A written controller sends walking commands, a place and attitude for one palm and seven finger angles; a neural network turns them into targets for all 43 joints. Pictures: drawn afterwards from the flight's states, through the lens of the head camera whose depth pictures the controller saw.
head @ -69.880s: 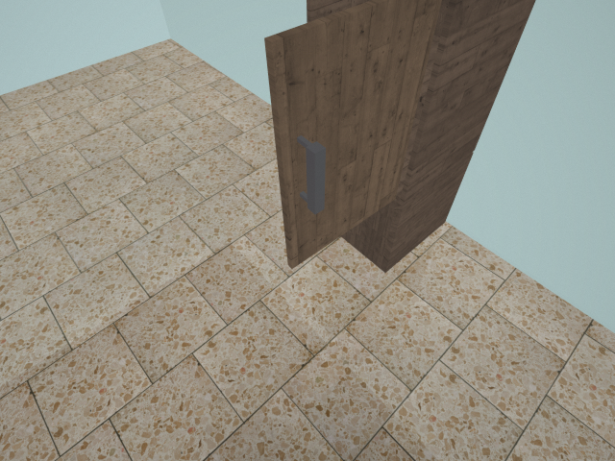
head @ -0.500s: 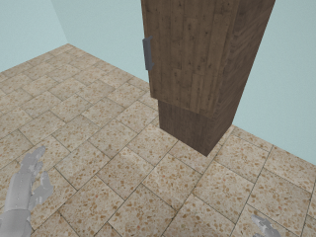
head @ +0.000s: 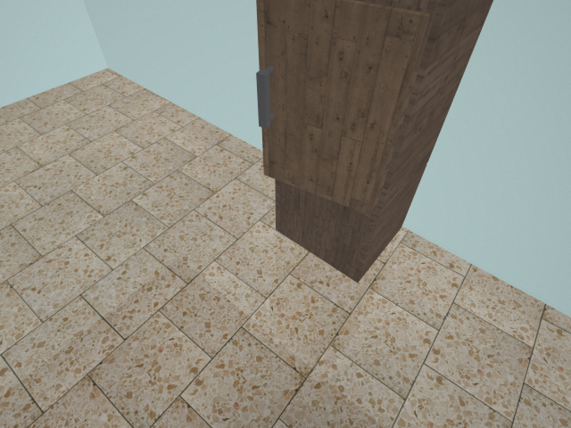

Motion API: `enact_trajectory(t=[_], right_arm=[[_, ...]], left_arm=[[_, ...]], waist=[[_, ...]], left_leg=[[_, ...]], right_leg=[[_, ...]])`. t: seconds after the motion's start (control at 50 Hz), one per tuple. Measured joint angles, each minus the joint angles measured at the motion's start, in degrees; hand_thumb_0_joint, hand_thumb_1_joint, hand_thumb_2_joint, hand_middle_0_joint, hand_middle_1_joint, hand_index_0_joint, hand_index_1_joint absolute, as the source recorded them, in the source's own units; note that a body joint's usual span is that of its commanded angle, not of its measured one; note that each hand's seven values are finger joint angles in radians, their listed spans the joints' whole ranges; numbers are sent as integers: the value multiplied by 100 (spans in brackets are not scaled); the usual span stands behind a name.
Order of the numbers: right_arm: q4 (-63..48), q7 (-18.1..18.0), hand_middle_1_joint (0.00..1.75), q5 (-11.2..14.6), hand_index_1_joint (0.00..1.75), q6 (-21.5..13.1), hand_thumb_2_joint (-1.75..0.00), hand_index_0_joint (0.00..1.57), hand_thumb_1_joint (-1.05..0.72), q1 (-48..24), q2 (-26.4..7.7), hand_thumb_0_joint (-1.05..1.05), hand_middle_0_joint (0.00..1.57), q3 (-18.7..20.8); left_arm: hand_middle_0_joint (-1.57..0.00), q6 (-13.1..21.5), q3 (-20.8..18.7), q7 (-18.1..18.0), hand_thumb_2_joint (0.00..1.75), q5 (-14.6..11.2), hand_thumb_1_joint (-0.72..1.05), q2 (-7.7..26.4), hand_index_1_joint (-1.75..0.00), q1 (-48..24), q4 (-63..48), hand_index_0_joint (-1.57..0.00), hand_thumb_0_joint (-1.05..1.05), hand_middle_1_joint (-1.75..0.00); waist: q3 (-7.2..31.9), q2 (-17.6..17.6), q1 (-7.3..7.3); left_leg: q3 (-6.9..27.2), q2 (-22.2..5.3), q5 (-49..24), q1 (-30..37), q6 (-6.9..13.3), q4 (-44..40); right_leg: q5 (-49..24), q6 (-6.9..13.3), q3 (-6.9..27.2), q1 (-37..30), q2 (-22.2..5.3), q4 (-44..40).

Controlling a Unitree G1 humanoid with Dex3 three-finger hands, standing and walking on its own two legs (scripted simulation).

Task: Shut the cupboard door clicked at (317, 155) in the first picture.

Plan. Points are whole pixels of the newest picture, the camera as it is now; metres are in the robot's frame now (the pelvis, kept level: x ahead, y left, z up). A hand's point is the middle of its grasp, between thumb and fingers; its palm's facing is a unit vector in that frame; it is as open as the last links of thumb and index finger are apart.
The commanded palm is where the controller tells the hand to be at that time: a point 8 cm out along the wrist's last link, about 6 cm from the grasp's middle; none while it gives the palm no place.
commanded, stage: let the arm hang, fingers relaxed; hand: left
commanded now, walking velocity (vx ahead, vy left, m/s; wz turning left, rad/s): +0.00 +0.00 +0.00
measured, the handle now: (267, 97) +0.95 +0.10 -0.02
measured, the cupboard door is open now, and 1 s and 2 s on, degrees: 11 11 11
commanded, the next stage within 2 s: look to check the result in 0.50 s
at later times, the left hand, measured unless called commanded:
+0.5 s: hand out of the picture -0.03 +0.17 -0.18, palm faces +0.01 -0.99 -0.15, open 7.4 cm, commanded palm none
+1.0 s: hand out of the picture +0.01 +0.18 -0.17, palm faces -0.01 -0.98 -0.21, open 7.4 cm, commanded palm none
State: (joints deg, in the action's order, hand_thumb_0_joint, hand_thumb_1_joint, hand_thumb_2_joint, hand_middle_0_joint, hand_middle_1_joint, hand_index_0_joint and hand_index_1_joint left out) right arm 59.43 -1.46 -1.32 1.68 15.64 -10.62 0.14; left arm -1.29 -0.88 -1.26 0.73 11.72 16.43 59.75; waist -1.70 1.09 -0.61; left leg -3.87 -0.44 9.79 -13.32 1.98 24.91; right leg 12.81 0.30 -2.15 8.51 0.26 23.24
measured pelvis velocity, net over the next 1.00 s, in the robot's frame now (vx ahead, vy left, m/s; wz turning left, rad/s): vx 0.01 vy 0.00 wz -0.03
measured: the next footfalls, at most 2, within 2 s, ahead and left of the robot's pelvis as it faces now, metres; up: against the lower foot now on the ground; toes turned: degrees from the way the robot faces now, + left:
none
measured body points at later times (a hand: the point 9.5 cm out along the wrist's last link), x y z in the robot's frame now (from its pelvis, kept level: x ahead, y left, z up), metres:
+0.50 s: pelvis +0.00 +0.01 +0.00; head +0.00 +0.01 +0.45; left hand -0.03 +0.22 -0.16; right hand -0.02 -0.21 -0.16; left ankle +0.04 +0.09 -0.74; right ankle +0.00 -0.12 -0.74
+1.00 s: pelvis +0.01 +0.00 +0.00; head +0.02 +0.00 +0.45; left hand +0.01 +0.23 -0.16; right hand +0.01 -0.23 -0.16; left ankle +0.04 +0.09 -0.74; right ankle +0.00 -0.12 -0.74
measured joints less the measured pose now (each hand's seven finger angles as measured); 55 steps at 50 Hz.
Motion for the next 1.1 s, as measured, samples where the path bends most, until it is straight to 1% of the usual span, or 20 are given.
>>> enact_trajectory(t=[0.14, 0.4, 0.52, 0.72, 0.9, 1.1], right_arm=[[322, 6, 29, 19, 30, -13, -90, 20, -91, 149, 80, 1, 20, -11], [518, -32, 29, 35, 30, -53, -90, 20, -90, 237, 260, 1, 20, 13], [500, -42, 29, 35, 30, -77, -90, 20, -90, 208, 299, 1, 20, 28], [476, -42, 29, 43, 30, -109, -90, 20, -90, 121, 273, 1, 20, 45], [494, -38, 29, 49, 30, -122, -90, 20, -90, 27, 178, 1, 20, 43], [516, -36, 29, 47, 30, -132, -90, 20, -90, -102, 64, 1, 20, 35]], left_arm=[[-20, 26, 13, -14, 90, 0, 92, -41, -30, 190, 371, -20, 0, -30], [-20, 71, 82, -31, 90, 14, 91, -419, -30, 290, 616, -20, 0, -30], [-20, 99, 79, -39, 90, 27, 91, -501, -30, 256, 611, -20, 0, -30], [-20, 143, 47, -57, 90, 24, 91, -414, -30, 192, 592, -20, 0, -30], [-20, 159, 31, -60, 90, 11, 91, -270, -30, 74, 579, -20, 0, -30], [-20, 172, 36, -44, 90, 3, 91, -192, -30, -115, 549, -20, 0, -30]], waist=[[-7, 29, 39], [38, -98, 37], [45, -112, 30], [2, -65, 20], [-40, -65, 9], [-73, -81, 5]], left_leg=[[-94, 56, -98, 86, 54, -177], [-173, 100, -119, 92, 98, -240], [-179, 108, -114, 75, 99, -247], [-183, 84, -73, 96, 70, -250], [-184, 51, -14, 182, 32, -258], [-168, 32, 22, 281, 0, -305]], right_leg=[[-58, -50, 90, 0, -57, -46], [-50, -91, 167, 67, -103, -1], [-31, -93, 174, 97, -111, 20], [3, -68, 183, 78, -86, 6], [39, -39, 188, -21, -52, -42], [55, -17, 176, -144, -29, -138]])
